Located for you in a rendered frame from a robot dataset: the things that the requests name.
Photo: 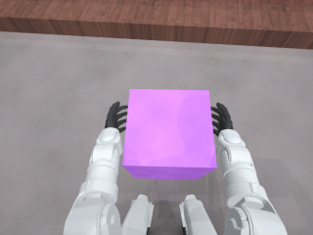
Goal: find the robot left shin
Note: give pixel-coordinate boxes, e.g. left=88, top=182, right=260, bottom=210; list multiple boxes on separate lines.
left=130, top=194, right=149, bottom=206

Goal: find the left robot upper arm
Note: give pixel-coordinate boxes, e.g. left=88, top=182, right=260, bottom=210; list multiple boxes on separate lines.
left=64, top=202, right=122, bottom=235

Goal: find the left robot thigh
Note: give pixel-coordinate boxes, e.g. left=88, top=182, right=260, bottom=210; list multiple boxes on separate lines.
left=121, top=198, right=154, bottom=235

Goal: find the left robot forearm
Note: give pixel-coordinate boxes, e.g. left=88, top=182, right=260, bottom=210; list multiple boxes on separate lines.
left=63, top=127, right=123, bottom=235

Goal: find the carton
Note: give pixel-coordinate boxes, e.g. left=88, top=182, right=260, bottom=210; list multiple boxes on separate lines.
left=122, top=89, right=217, bottom=180

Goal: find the left robot hand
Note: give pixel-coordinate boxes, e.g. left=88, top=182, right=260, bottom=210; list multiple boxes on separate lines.
left=105, top=101, right=128, bottom=133

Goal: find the right robot upper arm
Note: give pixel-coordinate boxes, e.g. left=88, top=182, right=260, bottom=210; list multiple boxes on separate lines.
left=223, top=205, right=287, bottom=235

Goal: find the right robot hand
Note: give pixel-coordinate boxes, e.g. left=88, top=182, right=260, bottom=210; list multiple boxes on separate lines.
left=210, top=102, right=234, bottom=137

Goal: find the right robot forearm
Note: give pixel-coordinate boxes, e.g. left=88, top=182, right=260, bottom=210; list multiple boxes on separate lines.
left=216, top=129, right=288, bottom=235

